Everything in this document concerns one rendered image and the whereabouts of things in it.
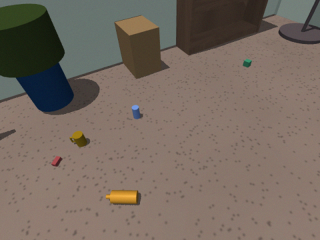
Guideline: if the potted plant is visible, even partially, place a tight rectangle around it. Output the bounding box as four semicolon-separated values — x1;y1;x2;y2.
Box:
0;3;74;112

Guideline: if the bookshelf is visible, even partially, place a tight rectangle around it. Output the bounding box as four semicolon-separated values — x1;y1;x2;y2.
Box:
176;0;268;56

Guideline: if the coat stand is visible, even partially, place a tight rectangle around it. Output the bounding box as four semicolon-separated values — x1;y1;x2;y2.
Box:
278;0;320;45

